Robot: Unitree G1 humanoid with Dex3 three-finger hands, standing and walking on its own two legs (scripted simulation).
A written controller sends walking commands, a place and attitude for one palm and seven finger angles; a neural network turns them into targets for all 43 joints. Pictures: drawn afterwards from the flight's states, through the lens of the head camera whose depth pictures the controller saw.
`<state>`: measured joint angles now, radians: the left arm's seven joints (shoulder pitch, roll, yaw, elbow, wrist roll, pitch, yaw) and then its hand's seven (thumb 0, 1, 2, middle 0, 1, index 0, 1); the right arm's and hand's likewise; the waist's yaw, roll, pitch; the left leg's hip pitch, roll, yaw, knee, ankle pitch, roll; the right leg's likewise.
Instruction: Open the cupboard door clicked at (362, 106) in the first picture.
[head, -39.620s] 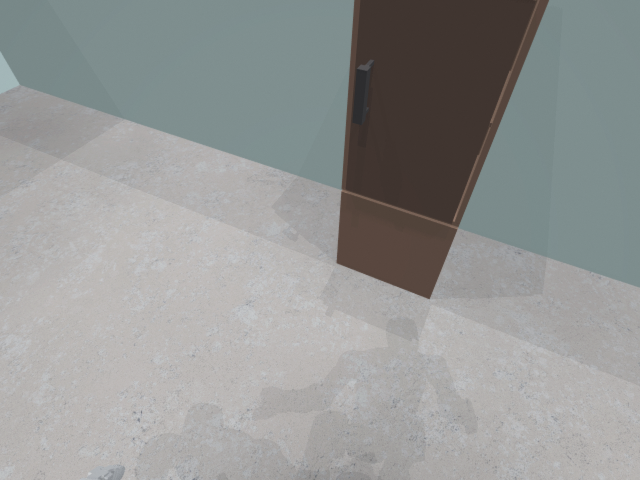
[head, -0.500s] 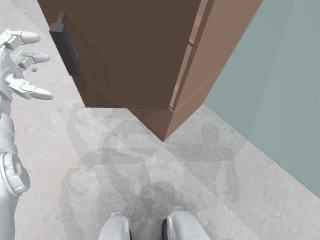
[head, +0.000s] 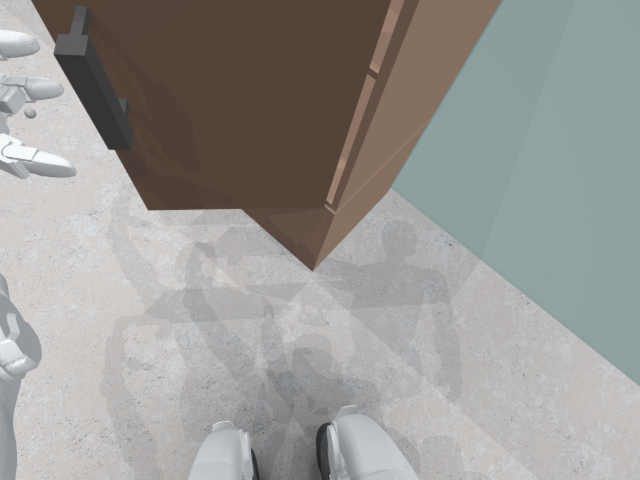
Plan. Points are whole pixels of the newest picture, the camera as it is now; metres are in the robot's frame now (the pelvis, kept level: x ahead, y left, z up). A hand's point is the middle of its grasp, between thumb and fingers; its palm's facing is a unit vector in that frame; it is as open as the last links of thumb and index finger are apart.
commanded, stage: move the hooked fingers beside the handle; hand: left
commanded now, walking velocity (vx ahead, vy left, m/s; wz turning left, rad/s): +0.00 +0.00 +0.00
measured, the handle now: (102, 84) +0.56 +0.20 +0.08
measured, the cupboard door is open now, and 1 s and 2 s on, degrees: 46 46 46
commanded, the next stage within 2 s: slide the fingers in behind the handle in 0.52 s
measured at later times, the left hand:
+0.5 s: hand (43, 119) +0.50 +0.25 +0.08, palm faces -0.01 -1.00 -0.01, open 14.0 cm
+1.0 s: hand (60, 123) +0.50 +0.23 +0.08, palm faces -0.03 -1.00 -0.01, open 14.0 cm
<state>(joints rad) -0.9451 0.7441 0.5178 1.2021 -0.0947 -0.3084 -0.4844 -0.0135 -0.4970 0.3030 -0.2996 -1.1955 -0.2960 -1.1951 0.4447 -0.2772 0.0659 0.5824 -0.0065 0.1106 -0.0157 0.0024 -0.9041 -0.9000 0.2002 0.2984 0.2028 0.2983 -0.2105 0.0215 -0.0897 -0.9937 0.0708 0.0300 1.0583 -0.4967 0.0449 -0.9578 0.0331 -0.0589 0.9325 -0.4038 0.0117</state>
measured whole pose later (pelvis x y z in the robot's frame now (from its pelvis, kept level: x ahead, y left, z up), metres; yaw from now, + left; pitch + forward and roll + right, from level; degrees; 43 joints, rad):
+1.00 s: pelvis -0.01 -0.01 +0.00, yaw +1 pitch +22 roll -5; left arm -0.94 0.65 0.43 1.19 -0.11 -0.34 -0.41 -0.01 -0.50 0.30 -0.30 -1.20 -0.30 -1.20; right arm 0.42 -0.28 0.05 0.60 0.00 0.10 -0.02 0.00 -0.90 -0.90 0.20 0.30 0.20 0.30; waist -0.20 0.02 -0.10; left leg -0.98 0.06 0.01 1.06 -0.48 0.03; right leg -0.94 0.03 -0.07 0.95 -0.40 0.00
